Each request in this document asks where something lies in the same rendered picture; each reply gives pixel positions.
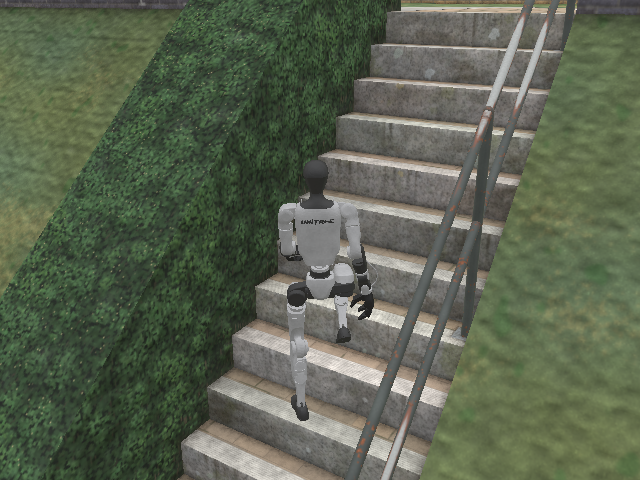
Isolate stairs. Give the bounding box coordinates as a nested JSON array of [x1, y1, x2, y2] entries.
[[177, 12, 576, 480]]

